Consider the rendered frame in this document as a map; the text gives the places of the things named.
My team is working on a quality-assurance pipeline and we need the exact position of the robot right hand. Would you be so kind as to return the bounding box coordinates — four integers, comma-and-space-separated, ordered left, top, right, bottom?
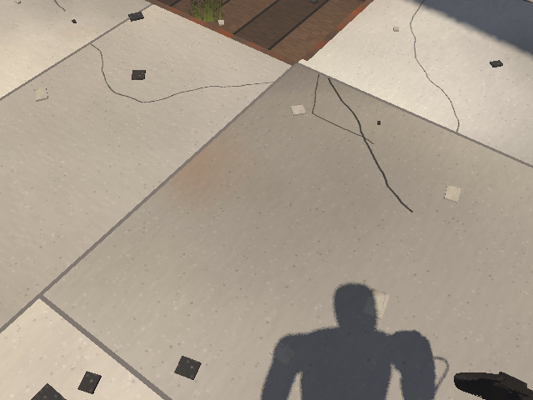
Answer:
454, 372, 533, 400

